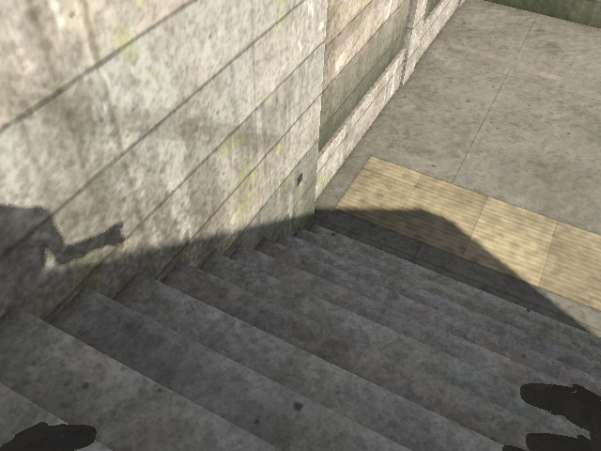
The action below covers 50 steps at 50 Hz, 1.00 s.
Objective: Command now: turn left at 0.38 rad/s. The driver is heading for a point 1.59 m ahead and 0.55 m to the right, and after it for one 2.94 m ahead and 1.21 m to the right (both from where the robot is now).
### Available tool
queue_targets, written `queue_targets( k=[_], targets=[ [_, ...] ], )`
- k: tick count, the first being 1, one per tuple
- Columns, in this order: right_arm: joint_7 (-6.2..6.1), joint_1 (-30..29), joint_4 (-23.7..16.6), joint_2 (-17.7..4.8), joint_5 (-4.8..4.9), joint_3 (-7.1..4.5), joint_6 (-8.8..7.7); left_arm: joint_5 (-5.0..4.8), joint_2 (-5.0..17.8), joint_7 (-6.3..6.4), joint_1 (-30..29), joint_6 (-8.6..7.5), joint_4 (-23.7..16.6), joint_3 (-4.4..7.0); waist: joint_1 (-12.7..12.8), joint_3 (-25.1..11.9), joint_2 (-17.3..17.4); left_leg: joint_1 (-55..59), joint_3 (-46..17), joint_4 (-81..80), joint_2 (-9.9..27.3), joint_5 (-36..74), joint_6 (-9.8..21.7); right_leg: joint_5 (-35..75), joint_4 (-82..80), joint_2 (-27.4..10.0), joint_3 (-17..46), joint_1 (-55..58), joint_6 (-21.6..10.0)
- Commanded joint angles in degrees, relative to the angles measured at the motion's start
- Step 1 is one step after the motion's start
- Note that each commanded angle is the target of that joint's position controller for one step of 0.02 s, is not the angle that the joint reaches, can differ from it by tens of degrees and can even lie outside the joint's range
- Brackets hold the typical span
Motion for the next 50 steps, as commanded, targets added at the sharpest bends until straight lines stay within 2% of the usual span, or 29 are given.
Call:
queue_targets(
  k=[1,2,3,4,5,6,8,10,14,19,21,23,24,25,26,27,30,33,36,38,40,41,42,43,44,45,46,48,50],
  targets=[
    [0.08,5.54,4.90,-1.74,-1.94,-1.45,-0.89,0.28,-3.66,-0.88,24.57,0.12,5.96,1.04,8.57,-5.21,7.28,-24.70,8.51,11.86,-2.50,0.02,3.63,-0.15,-12.14,-4.17,-6.99,40.26,-2.89],
    [1.95,3.23,3.42,2.77,-0.46,-1.24,-1.44,2.00,-2.10,-1.73,33.81,-0.21,9.99,-0.08,10.19,-3.64,-2.96,-38.91,13.70,37.67,-5.25,-9.01,0.00,-5.07,-1.80,-8.14,0.72,40.79,-3.19],
    [3.89,13.31,2.74,4.30,1.70,-1.13,-2.63,0.64,3.02,-2.96,29.17,-0.12,11.89,0.49,-1.43,-2.17,-12.06,-38.92,15.69,46.90,2.11,-7.86,0.50,-39.73,-6.66,-12.65,14.34,25.03,-9.61],
    [4.20,7.78,5.43,1.17,2.51,-1.89,-3.05,-0.68,1.15,-3.28,35.39,-0.37,14.82,1.91,6.59,6.38,-14.60,-39.40,21.78,56.89,4.87,-3.58,2.29,-61.76,-12.91,-8.09,13.91,14.01,-7.96],
    [4.00,7.96,3.82,0.43,2.77,-2.51,-3.77,-0.71,4.89,-2.97,30.69,-0.59,14.52,2.14,1.02,9.16,-16.33,-44.73,23.65,63.23,5.95,0.05,3.92,-71.47,-16.32,-10.31,21.02,10.40,-9.88],
    [3.43,2.43,0.00,3.14,4.54,-0.29,-4.47,-0.75,13.38,-1.12,19.91,-1.06,12.76,4.51,-1.69,13.87,-29.37,-44.10,21.59,56.69,10.92,3.75,4.09,-86.42,-28.18,-16.73,41.88,-2.33,-14.00],
    [1.26,-2.69,0.93,-1.93,0.97,-1.79,-3.09,0.79,1.56,1.54,13.02,-1.33,9.69,0.08,-2.07,12.86,-12.04,-36.81,22.46,56.70,12.93,10.68,2.21,-78.66,-24.67,-13.63,36.11,-6.99,-10.47],
    [0.76,1.97,1.52,1.30,-2.21,-1.21,-2.44,-0.44,0.98,2.33,13.52,-0.91,9.16,-0.44,-3.14,10.00,-8.43,-33.07,25.10,55.86,12.04,11.83,0.71,-68.00,-20.56,-9.88,29.76,-7.19,-9.75],
    [1.58,3.88,-0.06,6.53,-1.78,0.53,-2.82,-0.38,-3.83,4.08,25.00,-1.18,11.14,-1.51,-0.16,3.33,-2.48,-32.96,28.66,55.78,11.98,11.82,-0.43,-54.85,-15.64,-6.77,22.67,2.21,-11.54],
    [3.04,1.94,-6.52,9.67,-1.32,3.56,-4.99,-2.28,-2.69,6.74,28.10,-0.42,10.31,-0.38,0.75,-1.09,-6.07,-26.36,24.98,31.49,17.14,2.83,1.11,-47.72,-14.94,-6.62,21.23,10.29,-12.66],
    [4.00,6.03,-5.99,8.14,-1.22,3.16,-6.66,-0.34,-1.20,5.83,22.81,-0.62,7.66,0.37,-2.77,-3.50,-4.55,-5.63,33.19,27.67,14.76,2.20,1.21,-37.69,-17.22,-5.60,15.07,-1.29,-13.27],
    [3.62,9.31,-7.81,4.11,-2.20,2.27,-7.49,-4.06,2.68,4.55,14.94,-1.40,3.94,2.29,-6.59,0.48,-9.22,11.15,30.75,5.86,12.20,-18.48,6.59,-3.50,-14.14,-6.49,13.49,-8.60,-13.93],
    [3.35,16.60,-5.95,0.34,-2.06,0.38,-7.75,-2.25,-1.02,4.33,11.85,-2.04,2.64,1.17,-10.60,2.02,1.94,12.09,24.54,-6.38,12.27,-13.91,9.81,28.03,2.15,-4.27,11.43,-5.20,-13.62],
    [3.75,22.02,-3.36,-7.81,-3.04,-1.94,-7.98,-0.71,-2.00,3.44,8.57,-3.67,0.48,1.22,-11.94,-1.98,20.00,20.66,3.24,-15.11,19.85,9.81,15.53,32.73,18.49,-0.54,9.22,-20.28,-12.84],
    [3.42,30.19,1.79,-11.08,-3.01,-3.69,-7.65,0.74,-3.38,2.65,3.91,-5.40,-0.23,1.56,-14.44,-4.06,29.91,29.07,-19.52,-31.55,25.51,17.77,22.32,-14.14,26.66,8.96,17.33,-36.73,-11.86],
    [3.91,24.96,2.03,-10.41,-2.63,-4.20,-8.83,-1.73,-4.89,1.78,4.89,-6.43,-0.79,1.32,-7.96,-4.17,23.15,30.24,-29.01,-34.35,33.52,23.82,26.28,-28.55,31.37,11.54,23.31,-45.10,-9.94],
    [4.84,11.69,1.80,1.73,-1.90,0.39,-7.57,-1.07,-5.04,1.30,2.01,-2.07,0.44,0.70,-0.21,-0.53,6.58,5.76,-0.17,-17.52,26.53,27.19,16.33,-28.02,32.11,5.07,7.11,-29.60,-4.98],
    [5.18,3.35,0.20,-2.03,-1.90,0.26,-6.00,-1.67,-5.43,0.35,12.06,-0.11,4.40,0.08,6.82,-1.14,4.66,-18.82,18.83,-19.77,20.41,10.54,11.70,-7.84,40.79,9.87,-7.94,-3.75,-0.80],
    [3.83,8.71,1.51,-5.44,-1.49,-1.22,-6.03,-1.63,-4.53,0.93,8.77,0.03,2.05,-0.12,3.47,-0.71,5.24,-11.59,24.52,-17.11,20.39,12.82,9.32,-11.35,24.81,8.21,-14.28,2.65,-1.52],
    [3.14,8.78,2.31,-8.90,-1.89,-2.96,-5.89,-1.59,-1.44,0.72,9.54,0.15,1.34,1.43,3.25,-3.65,12.63,4.12,25.86,-8.40,22.72,39.41,8.92,-15.59,16.75,5.76,-15.30,1.11,-4.30],
    [2.38,12.71,4.88,-6.61,-0.85,-3.52,-5.69,-2.39,-1.18,-0.20,5.92,-0.74,-0.02,1.97,-1.31,-2.40,12.63,14.16,23.11,-1.01,26.60,51.45,9.20,-16.81,-0.73,0.61,-12.75,-1.47,-6.65],
    [2.37,12.38,5.87,-5.42,-0.06,-3.81,-5.78,-1.98,-1.57,-0.22,11.11,-1.14,2.10,2.16,1.15,-3.79,9.22,11.23,23.79,9.10,27.11,55.43,9.16,-12.43,-5.97,0.37,-13.22,6.40,-8.38],
    [1.97,6.96,5.49,-5.15,-0.11,-3.97,-5.83,-1.24,-1.75,-0.48,22.49,-1.60,5.10,2.32,8.81,-3.09,5.66,2.79,27.92,29.48,23.63,52.76,8.65,-7.22,-14.64,0.20,-12.54,17.20,-12.43],
    [1.68,0.24,2.48,-1.59,-1.45,-3.44,-6.07,-0.97,-3.30,-1.03,32.87,-2.11,9.90,1.39,13.86,3.26,-6.30,-20.26,34.26,59.55,16.40,11.39,6.73,-0.78,-18.81,-2.50,-5.92,27.49,-17.42],
    [2.02,-4.07,-4.34,5.86,-2.26,-0.98,-6.99,2.57,-2.91,-1.43,29.97,-2.79,9.59,-1.43,6.63,7.78,-14.58,-40.18,32.37,74.35,13.41,-9.33,6.03,28.75,1.33,-3.87,-0.58,28.04,-17.38],
    [2.45,1.28,-7.67,5.59,-2.50,0.49,-8.78,3.31,-2.38,-1.72,27.02,-2.80,8.13,-1.28,-0.49,0.34,-5.97,-42.35,25.99,62.61,14.79,-3.06,4.39,26.08,6.54,-3.87,8.64,28.75,-19.43],
    [3.32,4.70,-7.57,4.36,-2.39,1.16,-10.60,1.02,2.34,-1.03,25.42,-2.50,7.85,1.22,-2.22,-7.94,5.77,-43.15,20.59,49.74,17.21,0.21,2.25,0.57,2.95,-8.40,21.33,29.81,-24.83],
    [4.12,4.19,-5.16,-0.07,1.11,-0.75,-10.90,0.45,3.14,0.60,15.95,-3.83,5.48,0.93,-6.91,-4.94,10.73,-44.34,14.46,25.64,21.41,18.78,0.84,-37.17,-1.14,-12.69,32.71,17.07,-22.79],
    [3.46,-0.97,-5.71,-0.76,-1.71,-0.33,-8.71,-0.44,-1.39,2.75,10.99,-5.26,2.67,-0.75,-5.43,0.42,13.24,-33.60,14.65,3.41,20.28,36.18,-2.43,-33.67,0.21,-7.67,30.23,2.84,-20.85]
  ],
)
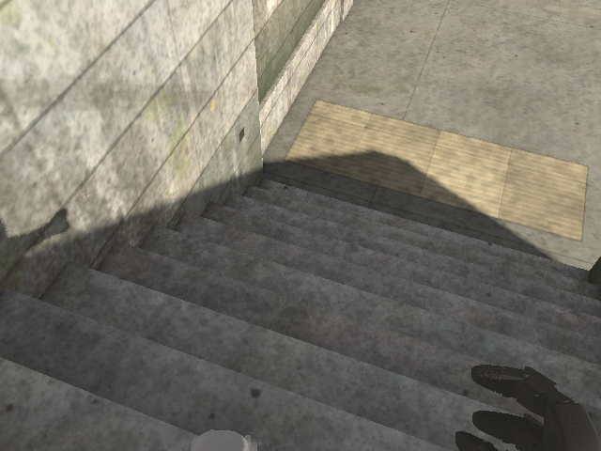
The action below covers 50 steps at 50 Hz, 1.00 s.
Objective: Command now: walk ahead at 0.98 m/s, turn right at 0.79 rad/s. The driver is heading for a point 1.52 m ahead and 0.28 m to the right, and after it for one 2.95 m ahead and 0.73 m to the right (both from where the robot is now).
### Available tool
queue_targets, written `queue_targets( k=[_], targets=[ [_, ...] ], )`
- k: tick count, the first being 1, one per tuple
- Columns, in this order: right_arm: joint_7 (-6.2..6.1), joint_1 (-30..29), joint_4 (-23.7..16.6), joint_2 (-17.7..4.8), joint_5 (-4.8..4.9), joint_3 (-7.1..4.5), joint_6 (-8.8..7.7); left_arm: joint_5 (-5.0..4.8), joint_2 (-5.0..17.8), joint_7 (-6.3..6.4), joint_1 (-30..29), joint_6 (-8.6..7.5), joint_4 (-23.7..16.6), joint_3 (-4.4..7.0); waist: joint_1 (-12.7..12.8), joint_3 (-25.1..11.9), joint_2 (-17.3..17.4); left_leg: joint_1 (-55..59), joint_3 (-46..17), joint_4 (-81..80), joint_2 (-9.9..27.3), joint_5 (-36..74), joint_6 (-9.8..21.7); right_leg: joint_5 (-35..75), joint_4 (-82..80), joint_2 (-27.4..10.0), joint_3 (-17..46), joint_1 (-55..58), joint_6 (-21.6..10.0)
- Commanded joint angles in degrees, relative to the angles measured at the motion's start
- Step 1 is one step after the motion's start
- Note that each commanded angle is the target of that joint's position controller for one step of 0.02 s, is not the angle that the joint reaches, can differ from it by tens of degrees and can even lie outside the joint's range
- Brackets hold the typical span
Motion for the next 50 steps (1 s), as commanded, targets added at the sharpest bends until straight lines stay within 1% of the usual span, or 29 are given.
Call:
queue_targets(
  k=[1,4,5,7,9,11,14,15,17,18,19,20,21,22,23,24,27,29,31,34,39,42,43,44,45,46,48,49,50],
  targets=[
    [0.19,-1.87,-6.16,-3.85,-3.40,-0.66,0.36,-1.08,5.38,3.15,-11.02,-2.79,-9.89,1.26,-5.24,-3.21,6.07,5.11,-2.43,-33.37,0.35,24.23,-3.73,12.43,-10.40,-14.33,31.38,-5.27,-10.96],
    [2.12,2.68,-4.72,-4.58,-1.23,-1.91,-0.70,-0.75,8.23,3.96,-12.75,-1.20,-9.77,2.48,-5.66,-5.68,-4.69,18.64,1.41,-28.49,-3.42,26.76,-2.16,27.62,-6.93,-11.52,29.05,-6.74,-10.78],
    [2.47,-3.04,-5.31,-5.62,-0.04,-2.67,-2.05,-1.50,4.70,5.03,-8.54,-1.13,-9.28,2.15,-1.94,-3.43,-4.56,8.03,-4.88,-36.81,-1.41,31.49,-1.59,22.27,-1.69,-10.98,31.34,6.01,-10.51],
    [3.91,-14.12,-7.03,-6.92,0.53,-4.17,-3.50,-1.98,3.96,6.18,0.11,-0.74,-6.76,2.65,4.72,-0.75,-5.69,-4.89,-7.00,-51.80,-3.02,31.23,-1.80,13.90,3.84,-10.03,34.06,22.44,-8.92],
    [5.70,-15.92,-7.24,-5.86,0.57,-4.12,-4.77,-1.70,4.38,7.04,-0.29,-0.03,-6.66,2.84,5.30,-0.25,-9.92,-4.55,-8.44,-53.29,-3.60,28.73,-0.57,17.70,6.47,-10.01,37.58,24.63,-9.82],
    [6.74,-14.15,-6.50,-4.31,-0.30,-3.82,-4.50,-3.14,2.55,8.50,-0.38,1.03,-4.84,2.09,5.93,2.61,-5.93,21.93,-3.13,-76.43,-7.29,48.15,-0.61,5.25,7.22,-2.33,27.83,4.77,-6.70],
    [6.13,-0.49,-3.84,-7.89,0.29,-6.45,-2.90,-2.59,5.40,7.84,-6.80,1.14,-6.61,2.28,0.14,1.87,-10.27,40.96,-6.00,-75.28,-4.59,39.47,1.16,7.35,12.61,-1.32,32.88,-4.22,-7.85],
    [6.38,16.40,2.77,-12.89,0.38,-8.92,-3.00,-1.14,7.85,6.29,-16.94,0.55,-7.59,2.85,-10.49,-4.21,-12.11,58.25,-6.36,-59.49,-3.91,47.38,1.98,13.67,23.98,-1.31,34.80,-12.74,-7.04],
    [5.34,33.33,9.56,-14.13,0.70,-10.00,-2.52,-3.06,1.72,4.57,-15.43,-0.60,-8.13,1.36,-16.34,-3.75,-2.47,69.12,-10.67,-89.54,6.98,47.41,2.43,3.40,57.16,4.21,22.92,-13.83,0.87],
    [5.98,40.26,12.61,-10.19,0.38,-8.19,-2.27,-1.06,-2.75,3.61,-16.04,-0.89,-7.39,0.32,-19.26,-2.44,8.90,78.38,-5.35,-76.14,7.02,51.37,1.47,-24.46,77.86,8.02,17.91,-28.83,1.92],
    [6.92,33.56,11.75,-8.82,-0.22,-6.01,-2.42,-2.70,-4.93,2.80,-5.38,-1.16,-9.75,0.17,-8.95,-3.87,28.86,83.14,-5.25,-55.17,7.45,72.08,0.53,-26.01,88.57,6.83,19.37,-46.63,1.80],
    [6.97,27.50,10.05,-10.35,0.04,-6.20,-1.68,-3.94,-3.61,2.33,1.47,-1.46,-10.27,0.34,-4.05,-6.39,33.80,79.66,-13.48,-59.91,11.25,68.11,2.16,-21.56,88.90,2.81,16.55,-50.08,2.88],
    [7.05,24.45,9.83,-8.97,0.06,-5.90,-1.17,-4.70,0.51,2.66,-2.11,-0.85,-11.43,1.61,-2.90,-5.22,18.73,69.10,-15.11,-67.69,12.85,43.93,4.82,-12.74,81.39,-1.28,10.53,-48.93,3.46],
    [7.12,20.95,11.10,-14.15,-0.06,-6.83,-1.57,-5.30,1.05,3.54,-8.33,-0.15,-16.13,1.25,-0.73,-4.56,12.35,57.53,-27.23,-76.35,19.66,11.76,12.26,-6.27,82.73,-7.63,7.01,-49.00,3.15],
    [6.77,17.25,12.68,-14.04,-0.14,-6.36,-2.05,-5.14,0.64,4.08,-17.02,0.97,-19.77,0.08,-1.31,2.84,5.80,45.62,-33.62,-82.63,21.52,-7.26,13.20,-1.87,78.99,-11.92,8.41,-52.00,3.11],
    [5.91,12.91,12.00,-8.61,-1.37,-4.41,-2.31,-4.53,0.87,4.23,-18.40,2.32,-20.48,0.29,1.47,7.34,1.42,35.51,-28.08,-78.69,17.36,-17.45,9.81,9.95,70.80,-12.49,14.16,-52.98,2.69],
    [2.09,13.14,14.74,-8.58,-3.03,-2.55,-1.68,0.10,0.15,4.67,-11.45,3.25,-18.04,0.15,2.67,9.01,4.37,19.89,-14.20,-77.97,10.28,-10.91,9.46,28.04,49.60,-10.39,11.49,-40.51,6.55],
    [1.43,19.90,18.14,-12.73,-2.93,-3.50,-1.43,-0.98,-0.56,4.34,-10.51,1.89,-16.18,0.51,1.12,6.01,3.32,25.22,-14.95,-76.46,11.25,-7.39,12.12,33.18,48.93,-10.95,11.22,-39.32,7.19],
    [0.70,22.43,19.28,-10.21,-1.98,-3.48,-1.14,-2.72,2.89,2.73,-15.29,0.32,-17.25,1.89,-0.11,7.12,0.71,38.17,-9.56,-69.15,8.60,-1.65,8.65,43.18,30.32,-11.71,16.57,-46.95,4.99],
    [-1.57,27.40,20.84,-10.47,-1.26,-3.48,-0.99,-0.41,2.53,-1.04,-24.89,-1.66,-19.31,1.90,-5.14,4.73,-0.98,39.83,-1.97,-64.20,7.74,-5.96,7.86,62.10,10.28,-9.86,10.63,-35.02,4.87],
    [-0.83,29.90,22.55,-9.12,-0.49,-4.47,2.11,-3.59,0.74,-3.23,-31.44,-1.35,-18.80,1.58,-11.25,9.70,5.53,45.32,2.22,-61.62,7.67,0.97,9.72,47.61,-8.77,-12.50,1.68,-21.30,6.03],
    [0.53,19.76,23.37,-13.76,-0.08,-6.60,1.32,-1.54,11.57,-1.59,-7.89,-1.23,-8.86,6.31,1.81,0.12,11.03,45.77,-0.82,-36.94,8.03,26.65,8.05,45.97,-10.19,-17.53,-0.18,3.80,2.03],
    [1.03,20.71,23.78,-12.03,1.18,-6.26,0.96,0.27,11.11,-0.28,1.63,-1.64,-5.67,7.04,7.25,-2.86,1.65,41.30,1.01,-18.84,2.70,35.41,6.66,44.32,-21.94,-13.71,-6.52,19.01,1.69],
    [0.84,20.44,25.76,-11.13,1.23,-6.78,0.60,1.92,8.80,0.05,11.55,-2.27,-1.07,6.25,13.09,-2.02,-14.38,23.37,0.40,13.04,-6.64,-1.84,4.26,49.75,-23.95,-18.11,-1.44,34.84,-3.45],
    [2.01,25.42,23.68,-4.60,-0.23,-5.07,-0.86,3.62,6.10,-0.62,9.82,-3.45,-1.57,3.08,7.88,-6.04,-24.61,3.76,-7.68,22.92,-10.24,-31.34,5.93,72.55,5.82,-22.13,-1.47,43.95,-2.85],
    [2.36,29.59,21.75,-6.49,1.40,-4.92,-1.36,2.14,5.74,-1.00,5.88,-3.29,-4.17,2.67,3.69,-11.94,-19.61,3.30,-11.65,10.99,-8.22,-24.15,6.05,69.69,6.64,-26.25,3.80,40.29,-4.67],
    [1.33,25.13,19.40,-5.80,2.71,-5.55,-0.30,-0.06,5.69,-2.08,4.41,-4.37,-0.50,3.66,0.39,-11.65,0.58,-0.20,-7.92,-2.33,-3.02,-7.33,6.02,30.10,-1.18,-31.10,11.11,26.71,-4.87],
    [0.33,18.18,14.98,-1.11,3.51,-4.08,1.06,0.24,6.95,-1.93,-1.42,-4.74,-0.46,3.74,-1.26,-8.34,-8.79,-4.65,-6.73,-3.92,-0.25,4.09,6.26,11.24,-6.83,-36.80,21.96,15.33,-6.49],
    [-0.40,17.60,14.74,-2.68,3.32,-4.21,2.97,1.98,3.01,-1.64,-5.79,-5.40,-0.94,2.13,-3.49,-2.24,-2.65,-1.53,-7.30,-10.95,0.61,12.50,6.18,13.87,-10.05,-37.04,22.38,2.35,-4.53]
  ],
)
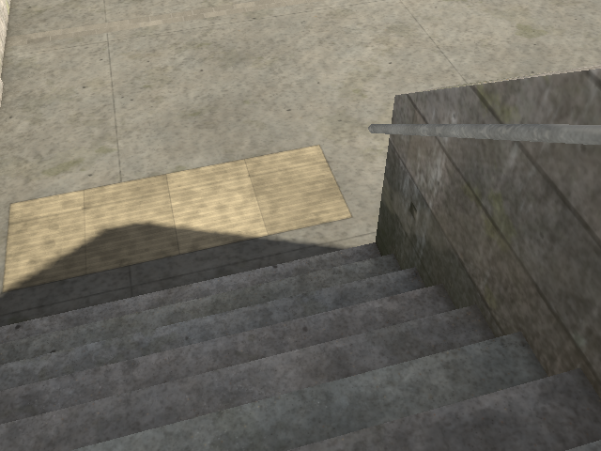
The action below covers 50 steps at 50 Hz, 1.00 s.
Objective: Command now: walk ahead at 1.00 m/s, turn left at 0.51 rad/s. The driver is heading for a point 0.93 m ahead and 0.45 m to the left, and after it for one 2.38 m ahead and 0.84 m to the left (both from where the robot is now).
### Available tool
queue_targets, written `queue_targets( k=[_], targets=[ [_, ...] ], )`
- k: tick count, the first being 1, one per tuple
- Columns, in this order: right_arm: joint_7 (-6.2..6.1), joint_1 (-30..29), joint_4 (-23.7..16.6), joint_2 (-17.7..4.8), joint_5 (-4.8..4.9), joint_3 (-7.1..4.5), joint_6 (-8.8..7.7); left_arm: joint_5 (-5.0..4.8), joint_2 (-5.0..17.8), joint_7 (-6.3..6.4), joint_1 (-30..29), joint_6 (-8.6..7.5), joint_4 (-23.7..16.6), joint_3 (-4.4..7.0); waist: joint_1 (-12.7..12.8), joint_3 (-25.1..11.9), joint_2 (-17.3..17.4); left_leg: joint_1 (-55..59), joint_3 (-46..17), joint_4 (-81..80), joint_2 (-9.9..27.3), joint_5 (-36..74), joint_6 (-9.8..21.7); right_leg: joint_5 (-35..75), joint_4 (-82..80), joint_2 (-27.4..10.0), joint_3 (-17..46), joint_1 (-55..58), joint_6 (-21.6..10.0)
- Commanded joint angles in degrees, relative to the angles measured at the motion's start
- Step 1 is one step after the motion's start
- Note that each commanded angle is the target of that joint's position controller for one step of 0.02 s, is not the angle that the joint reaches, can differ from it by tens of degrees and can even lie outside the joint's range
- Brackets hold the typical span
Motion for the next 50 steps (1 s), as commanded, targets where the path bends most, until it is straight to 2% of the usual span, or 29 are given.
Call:
queue_targets(
  k=[1,3,5,8,9,11,12,13,14,15,16,17,18,19,20,22,23,24,25,27,29,31,32,33,36,38,40,43,50],
  targets=[
    [-1.31,-2.85,-8.34,2.91,0.12,0.77,2.69,1.70,1.19,0.90,1.86,-1.52,0.55,-1.48,-1.86,3.27,-3.25,-19.79,-0.03,-15.81,5.05,19.08,-1.35,16.20,-14.04,-24.02,25.40,-1.69,-10.15],
    [-1.10,1.13,-7.42,1.08,-1.52,0.46,3.33,2.01,4.77,2.35,-0.46,-2.77,1.96,-1.02,-3.99,1.02,-5.09,-15.12,0.99,-20.97,5.97,23.22,-2.73,19.51,-12.83,-21.29,20.37,-3.26,-8.77],
    [0.70,-5.30,-9.01,-1.67,-1.40,-0.39,2.24,-0.07,2.25,4.78,-0.20,-3.52,3.49,-1.00,-1.98,1.82,-8.78,-17.83,-1.57,-35.72,5.67,43.22,-0.13,6.20,-7.70,-16.75,12.84,1.55,-3.22],
    [4.53,-12.82,-11.24,-0.76,-3.09,0.11,0.84,-0.79,3.85,8.52,0.00,-2.85,4.02,-1.12,-1.97,4.15,-3.74,12.45,12.96,-57.22,-1.02,69.26,-0.93,7.20,-3.18,-9.73,-6.09,-15.89,-0.74],
    [4.79,-5.66,-8.66,-1.71,-3.04,-0.76,1.30,-1.00,5.88,8.64,-3.65,-2.69,3.53,-0.72,-5.75,1.59,-8.10,21.45,13.87,-50.32,-2.25,69.19,-1.64,11.16,1.57,-10.36,-6.02,-17.71,-0.01],
    [3.78,7.29,-4.97,-5.62,-3.19,-2.53,3.40,-1.66,6.62,6.97,-8.29,-0.89,0.71,-0.23,-9.28,-0.63,-6.41,28.67,22.92,-48.81,-7.47,55.80,-2.14,30.62,17.18,-10.86,-10.13,-12.35,3.71],
    [2.21,15.28,-2.27,-9.96,-3.37,-4.72,4.94,-1.99,10.02,6.06,-12.30,-0.34,0.24,0.78,-14.75,-4.29,-4.87,41.41,24.20,-48.69,-7.94,52.04,0.64,43.40,30.94,-10.05,-8.24,-13.53,4.49],
    [1.65,31.23,1.59,-11.29,-4.95,-4.70,5.75,-4.67,12.33,5.48,-22.11,-1.36,-3.20,2.00,-25.10,-3.14,0.65,52.54,21.09,-61.64,-3.99,54.31,5.16,37.53,58.60,-6.93,-8.41,-19.52,8.51],
    [1.77,33.99,4.90,-6.67,-5.01,-3.22,6.00,-5.35,6.16,5.91,-26.52,-1.66,-3.40,1.35,-27.64,8.06,15.88,49.14,9.55,-76.71,2.16,55.15,10.55,-14.52,90.19,3.05,-6.76,-29.92,9.44],
    [2.26,23.32,2.23,-6.94,-4.95,-0.51,2.71,-0.70,-1.03,7.37,-15.68,-2.79,-9.51,-0.19,-11.03,10.69,30.51,44.59,-3.30,-69.12,-0.04,101.43,8.57,-29.04,87.96,8.59,2.34,-42.06,7.70],
    [1.77,17.08,-0.70,-6.82,-4.24,-0.14,0.98,0.02,-2.73,7.28,-12.14,-3.38,-14.16,-1.20,-4.95,3.70,24.42,47.99,-16.18,-68.50,4.54,98.76,12.99,-26.10,73.53,5.98,10.69,-46.99,6.06],
    [1.85,12.83,-2.00,-6.21,-4.33,-0.36,0.87,-0.87,-0.41,7.46,-11.06,-3.11,-12.70,-0.87,-2.77,3.34,3.41,44.56,-19.09,-66.35,7.04,80.19,14.67,-18.89,66.55,3.52,10.80,-50.60,4.10],
    [1.89,10.08,-2.99,-5.66,-3.62,-0.12,0.38,-1.45,-0.18,7.72,-7.59,-2.71,-10.97,-0.18,0.98,-0.73,-5.79,38.84,-19.74,-62.08,7.34,64.84,12.51,-6.11,57.90,2.69,11.92,-49.16,1.76],
    [1.19,2.87,-5.98,-3.54,-2.00,0.68,0.18,0.70,1.75,8.20,-7.22,-1.88,-9.65,0.43,3.89,-0.88,-13.33,26.48,-18.81,-63.33,5.38,68.20,8.75,3.03,49.78,1.64,10.81,-40.86,2.09],
    [-1.21,-3.61,-9.51,-6.62,-2.43,-0.03,-0.01,0.20,3.01,8.60,-8.24,-1.76,-13.76,0.29,7.87,-1.82,-7.63,9.48,-22.32,-65.58,4.63,79.06,10.51,13.25,27.36,3.47,11.57,-26.44,4.68],
    [-4.37,-9.93,-10.76,-5.24,-4.45,0.18,1.73,-0.36,2.31,7.68,-7.12,-2.13,-12.61,0.45,9.26,-10.21,-0.57,-1.87,-20.92,-56.16,-1.05,75.31,9.49,35.19,23.00,7.43,11.70,0.96,6.11],
    [-5.27,-7.19,-9.58,-5.72,-2.58,-0.69,1.11,-1.25,5.89,6.62,-9.23,-2.33,-13.14,2.03,7.91,-12.39,1.39,3.96,-20.43,-51.12,-4.71,54.42,8.41,48.49,14.96,8.18,15.66,-2.65,5.09],
    [-6.19,-5.24,-8.89,-2.81,0.80,-0.52,0.98,-0.53,4.43,6.61,-13.44,-1.13,-15.39,1.14,4.98,-6.55,-4.47,0.53,-14.51,-47.76,-9.56,31.22,6.12,56.56,-5.03,8.86,14.71,-0.37,5.90],
    [-5.77,-1.60,-7.77,-1.32,1.49,-0.37,1.42,0.27,-0.19,6.75,-17.52,0.37,-17.97,0.15,2.02,-4.89,-7.92,-0.56,-13.21,-47.47,-13.21,21.76,4.19,56.38,-15.26,11.35,12.82,6.94,6.86],
    [-5.20,-1.99,-7.23,0.09,-0.51,-0.02,3.39,-0.94,-3.25,5.99,-15.75,3.11,-20.58,-0.24,2.43,-4.09,1.00,2.62,-16.46,-44.03,-15.47,13.88,4.17,57.29,-25.51,8.21,17.58,15.14,7.68],
    [-4.32,-8.91,-11.18,0.00,-1.29,0.52,4.98,-1.62,0.74,4.87,-5.69,3.04,-17.06,0.94,5.83,-3.94,6.21,-1.72,-17.68,-34.01,-14.87,17.68,3.18,63.44,-27.15,3.30,17.91,25.19,6.58],
    [-1.83,-4.43,-10.94,4.70,-2.70,2.52,4.78,-1.09,1.34,4.68,12.06,2.72,-8.67,1.77,6.66,-5.84,-7.13,-10.11,-6.83,-8.69,-17.46,-10.32,-1.08,83.15,-38.31,-9.26,19.12,45.62,4.64],
    [0.32,2.89,-12.01,5.89,-3.01,2.81,4.68,-0.36,3.02,3.78,8.88,2.17,-9.92,0.37,2.99,-12.21,-16.97,-28.23,-7.00,14.00,-21.90,-34.42,-2.08,113.08,-10.25,-16.78,23.21,62.32,-3.28],
    [1.11,6.64,-14.92,3.87,-1.28,2.85,3.98,-0.31,6.19,2.78,8.23,1.78,-8.48,0.88,0.87,-18.82,-20.99,-36.74,-7.56,26.21,-18.88,-35.42,-4.36,115.87,-8.67,-23.69,30.37,66.57,-10.59],
    [-0.85,-7.52,-21.53,-0.35,-1.52,1.81,5.79,0.92,10.75,3.86,4.07,2.67,-5.13,1.19,-1.78,-10.07,-3.68,-39.68,3.18,44.58,-9.15,-17.26,-9.24,66.14,-24.42,-30.83,38.72,39.49,-22.08],
    [-1.95,-12.41,-21.91,0.75,-1.73,2.28,9.21,3.20,4.79,4.83,-6.73,4.99,-7.23,-2.76,-4.59,-0.06,5.78,-24.76,7.11,47.66,-8.06,-4.48,-9.89,44.05,-30.03,-17.89,23.47,7.37,-13.85],
    [-2.25,-13.69,-25.46,4.12,-0.97,3.33,10.13,2.00,4.64,5.89,-7.73,6.84,-7.36,-5.08,-4.58,3.15,2.73,-24.12,10.55,51.40,-8.50,1.54,-10.84,35.22,-30.29,-10.94,15.80,-1.00,-9.21],
    [-1.63,-16.16,-29.49,5.81,0.61,4.35,9.88,2.32,5.12,7.30,2.48,7.78,-5.53,-6.28,-0.52,0.75,-1.77,-32.37,10.15,56.38,-7.68,0.94,-10.78,26.12,-28.70,-10.45,14.65,9.53,-10.26],
    [-0.93,-27.34,-35.13,6.59,0.39,6.22,8.54,0.83,10.12,9.23,10.12,7.50,-4.38,-4.20,3.76,0.04,-8.96,-37.02,8.71,37.81,-2.13,-7.90,-9.30,22.03,-32.68,-13.05,13.94,22.87,-11.11]
  ],
)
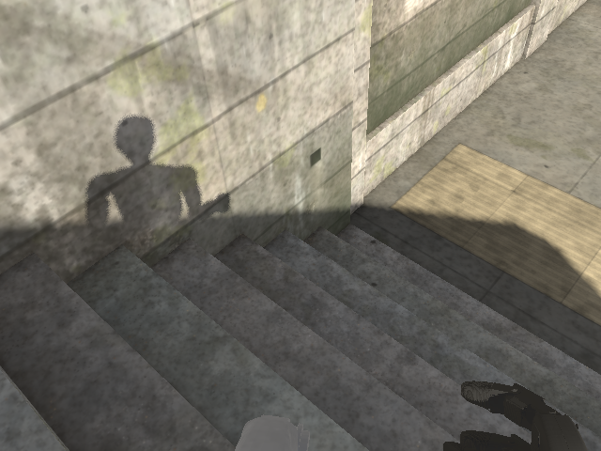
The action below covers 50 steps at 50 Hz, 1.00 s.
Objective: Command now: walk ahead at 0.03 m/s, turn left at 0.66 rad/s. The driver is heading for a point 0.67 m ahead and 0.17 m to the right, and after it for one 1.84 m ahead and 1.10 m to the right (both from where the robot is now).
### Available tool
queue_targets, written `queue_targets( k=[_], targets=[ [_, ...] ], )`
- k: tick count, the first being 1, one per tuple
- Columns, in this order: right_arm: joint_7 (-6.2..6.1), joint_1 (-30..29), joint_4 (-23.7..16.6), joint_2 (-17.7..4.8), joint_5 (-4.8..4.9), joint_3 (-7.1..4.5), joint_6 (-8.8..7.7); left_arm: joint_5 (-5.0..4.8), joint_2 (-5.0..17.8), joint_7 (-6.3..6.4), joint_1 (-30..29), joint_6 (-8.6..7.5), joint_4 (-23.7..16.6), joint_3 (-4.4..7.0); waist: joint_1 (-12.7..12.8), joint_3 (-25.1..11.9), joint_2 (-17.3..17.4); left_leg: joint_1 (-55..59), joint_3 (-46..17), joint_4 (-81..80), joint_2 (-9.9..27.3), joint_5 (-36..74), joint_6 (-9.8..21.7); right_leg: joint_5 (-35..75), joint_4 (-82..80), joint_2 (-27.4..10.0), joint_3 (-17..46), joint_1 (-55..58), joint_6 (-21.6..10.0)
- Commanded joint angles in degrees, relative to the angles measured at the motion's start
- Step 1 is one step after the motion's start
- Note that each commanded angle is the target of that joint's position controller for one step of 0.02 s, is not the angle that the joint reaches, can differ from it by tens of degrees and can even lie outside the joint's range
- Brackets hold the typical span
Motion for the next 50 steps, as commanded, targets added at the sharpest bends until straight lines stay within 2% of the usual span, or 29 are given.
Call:
queue_targets(
  k=[1,7,9,10,11,12,13,14,15,16,18,19,21,24,28,32,37,39,40,41,42,43,44,45,46,47,48,49,50],
  targets=[
    [0.42,-9.71,-8.62,-0.14,-0.05,0.84,-2.29,-0.69,10.54,1.00,2.48,-0.67,-2.36,2.77,-0.09,-2.64,-10.94,-9.64,-2.20,-7.63,3.45,-5.51,1.18,10.94,-11.37,-14.39,17.29,14.50,-9.71],
    [1.87,-9.48,-6.72,2.37,-1.13,4.04,-6.02,-1.54,15.03,-0.14,-1.70,-0.33,-2.10,5.60,-2.89,-6.93,-12.33,16.45,3.71,-38.57,8.40,-16.71,5.69,17.18,-14.09,-13.68,8.49,3.72,-8.20],
    [2.22,-5.38,-4.49,1.99,-1.99,4.41,-6.58,-3.05,15.49,-1.21,-0.59,0.54,-1.09,6.64,-4.54,-6.65,-13.51,28.31,4.76,-51.67,6.87,-23.84,9.42,17.23,-14.89,-13.36,6.49,-1.68,-8.09],
    [2.78,-4.30,-2.08,0.97,-1.57,4.31,-6.21,-4.40,12.90,-1.40,6.46,1.97,1.81,6.70,-3.07,-3.17,-7.78,26.23,4.81,-73.47,3.72,-25.81,12.60,8.90,-12.77,-10.06,6.62,1.70,-6.95],
    [3.30,-1.48,0.64,-3.02,-1.27,3.08,-5.58,-3.41,9.94,-1.54,10.49,1.91,1.73,6.59,-0.12,-3.00,-1.11,27.66,-3.18,-75.49,4.36,-12.53,16.73,7.71,-8.38,-9.47,6.61,0.85,-5.07],
    [2.85,3.76,1.39,-12.22,-1.63,0.38,-4.95,-1.30,8.40,-2.36,1.66,0.81,-3.84,6.37,-4.93,-4.12,21.33,29.65,-27.17,-90.69,13.34,0.55,26.00,-10.43,0.95,-3.31,1.37,-11.60,-0.50],
    [2.63,10.47,3.11,-12.60,-5.92,0.29,-6.05,-1.68,12.31,-3.17,-7.82,-0.59,-6.87,8.38,-11.34,-2.50,23.48,32.59,-47.02,-106.27,17.61,-2.93,35.03,-31.89,9.56,-0.94,14.06,-22.07,1.48],
    [2.45,9.80,6.40,-12.50,-7.43,-0.41,-8.13,-3.72,12.09,-4.07,-13.58,-2.14,-7.90,9.00,-11.38,1.88,18.99,33.46,-47.37,-107.34,16.44,-0.82,35.49,-30.18,15.27,1.42,26.17,-30.39,0.99],
    [2.44,8.23,9.57,-8.44,-6.59,-0.50,-9.02,-5.04,7.85,-4.62,-11.22,-2.29,-4.94,8.05,-9.11,2.02,15.55,34.14,-38.92,-102.66,14.93,6.01,32.98,-25.37,18.42,4.73,31.31,-31.35,0.80],
    [2.80,4.73,10.90,-5.34,-5.41,-0.29,-9.22,-4.56,6.61,-4.51,-5.13,-1.28,-2.48,8.20,-5.24,-0.86,14.80,33.32,-31.24,-98.00,15.26,11.78,28.87,-19.56,22.60,5.79,31.53,-28.34,2.12],
    [3.10,0.19,9.90,-3.91,-4.38,-0.78,-8.16,-2.87,9.18,-3.34,-3.09,0.39,-1.75,9.57,-2.61,-4.59,13.55,29.22,-23.68,-90.43,17.03,23.73,23.70,-9.23,41.39,9.18,25.13,-24.41,5.81],
    [3.23,0.07,9.12,-4.05,-4.21,-0.82,-7.45,-3.06,9.29,-3.02,-5.71,1.38,-2.78,9.72,-3.10,-5.72,10.96,28.63,-22.83,-91.26,18.40,24.66,23.09,-7.93,50.99,11.05,22.49,-25.68,6.80],
    [2.64,3.06,9.52,-6.02,-4.31,-1.15,-7.15,-3.86,7.98,-2.55,-10.15,2.58,-6.07,8.90,-3.31,-5.98,5.33,29.86,-22.82,-94.68,20.66,13.86,20.97,-4.74,62.95,10.89,19.65,-31.34,6.77],
    [0.79,9.01,12.60,-6.75,-3.88,-1.98,-7.81,-4.08,7.30,-3.58,-9.19,2.01,-7.44,8.48,-2.78,-3.17,3.90,31.71,-18.65,-99.06,19.81,-18.22,14.91,9.95,59.99,5.20,16.28,-35.39,5.52],
    [-0.71,15.90,16.27,-8.04,-3.33,-3.68,-10.83,-3.78,6.79,-5.07,-14.68,0.31,-10.34,8.72,-6.48,-0.35,4.53,40.74,-13.99,-96.84,22.74,-12.22,14.32,19.74,48.85,1.74,20.16,-41.07,5.73],
    [-1.17,18.47,17.68,-11.40,-3.89,-5.14,-10.93,-4.47,4.61,-6.32,-19.92,-0.95,-12.33,8.00,-8.85,1.77,4.72,39.92,-4.78,-94.42,23.17,-10.44,13.79,22.51,29.32,1.35,15.21,-36.04,5.47],
    [0.35,11.92,14.68,-14.27,-2.37,-5.76,-11.14,-5.43,7.55,-5.61,-15.96,-0.17,-9.15,9.65,-5.54,1.28,8.31,33.90,0.74,-87.00,29.01,-4.62,9.86,24.68,37.83,-0.77,8.90,-23.73,3.37],
    [0.57,5.28,13.10,-16.61,-1.73,-6.34,-9.53,-6.44,7.48,-5.65,-13.88,0.24,-10.24,9.87,-1.83,0.80,10.94,33.36,8.75,-82.19,28.45,15.11,6.08,10.94,22.54,-1.57,2.90,-14.22,1.13],
    [0.79,7.39,15.32,-19.58,-2.46,-7.52,-9.04,-6.60,9.74,-5.23,-8.03,-0.42,-7.91,11.33,1.02,-5.57,10.05,31.66,12.62,-71.52,26.53,27.08,5.56,11.97,23.22,1.40,-1.82,2.83,-0.19],
    [0.72,4.08,14.87,-20.25,-2.64,-7.80,-9.16,-5.68,13.45,-4.90,1.67,-1.09,-4.78,12.97,7.02,-9.02,6.17,29.53,14.32,-55.93,24.82,38.08,4.62,16.69,19.29,3.27,-3.31,14.94,-2.58],
    [0.49,-3.38,14.17,-19.58,-0.92,-8.21,-9.54,-3.78,13.84,-5.36,14.77,-2.18,-0.51,12.98,16.56,-6.88,-5.02,17.15,15.43,-23.90,19.44,20.66,3.03,26.02,7.77,0.58,3.00,26.18,-9.05],
    [-0.77,-7.20,12.75,-10.25,-2.27,-6.03,-9.84,-3.10,10.22,-7.03,14.64,-3.57,2.74,10.68,16.44,7.59,-21.91,2.36,15.05,5.94,8.56,-21.60,3.79,32.01,-1.43,-2.58,12.40,17.17,-13.39],
    [-1.52,-0.99,5.47,-4.03,-5.67,-3.81,-12.49,-0.66,11.71,-9.02,9.26,-6.31,1.35,7.76,2.68,6.37,-31.69,-9.13,9.22,2.47,7.61,-19.25,7.25,71.20,11.99,0.57,15.38,15.92,-9.80],
    [-1.31,2.72,3.85,-5.47,-5.27,-4.12,-13.80,-1.09,10.56,-9.61,7.09,-6.29,0.11,8.19,-0.89,-2.80,-22.02,-12.02,4.51,-3.53,8.82,-13.25,7.13,59.64,14.66,0.16,22.81,19.46,-12.44],
    [-1.32,3.70,4.57,-8.96,-4.78,-5.00,-14.67,-3.21,10.60,-9.21,6.07,-6.12,-0.31,8.86,-1.63,-8.65,-7.76,-13.94,0.98,-14.10,11.11,-5.54,7.18,37.62,13.87,-1.44,29.74,20.80,-12.45],
    [-1.09,4.18,4.53,-6.49,-4.57,-4.35,-15.39,-4.39,9.66,-8.43,0.87,-5.92,-0.87,8.34,-4.71,-12.07,-1.25,-14.20,-1.95,-20.03,11.79,2.25,6.76,27.41,15.52,-3.36,34.55,18.70,-12.42],
    [0.04,4.43,3.31,-5.20,-2.05,-3.29,-15.26,-3.55,10.94,-8.18,-3.58,-6.56,-2.16,8.33,-8.13,-12.51,-2.89,-16.49,-6.64,-34.31,12.67,12.27,6.68,8.51,10.71,-10.31,49.44,12.09,-15.33],
    [0.02,1.09,3.56,-7.18,-1.75,-3.60,-14.13,-3.42,6.56,-6.94,-7.90,-6.87,-4.18,6.69,-8.70,-6.26,0.54,-16.18,-8.01,-45.24,11.72,17.80,4.53,8.14,9.79,-10.54,51.89,5.67,-15.89],
    [-0.32,-2.34,2.94,-9.22,-2.78,-4.06,-13.10,-2.71,6.21,-5.37,-10.12,-7.26,-5.73,6.23,-8.72,-3.01,4.24,-6.66,-7.91,-61.01,9.69,24.17,3.18,7.94,8.30,-7.39,49.86,-4.19,-15.32]
  ],
)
